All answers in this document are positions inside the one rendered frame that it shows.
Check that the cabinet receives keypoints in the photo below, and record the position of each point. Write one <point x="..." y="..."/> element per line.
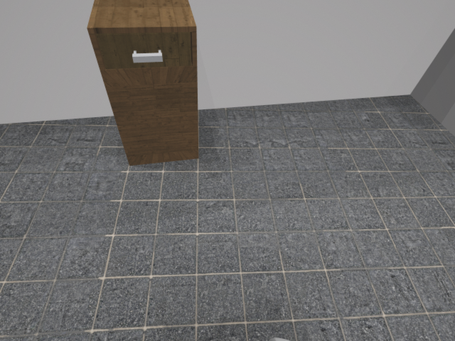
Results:
<point x="155" y="108"/>

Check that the drawer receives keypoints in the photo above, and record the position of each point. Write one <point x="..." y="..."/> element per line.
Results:
<point x="117" y="48"/>

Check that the handle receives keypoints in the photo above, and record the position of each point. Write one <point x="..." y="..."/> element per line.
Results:
<point x="147" y="57"/>

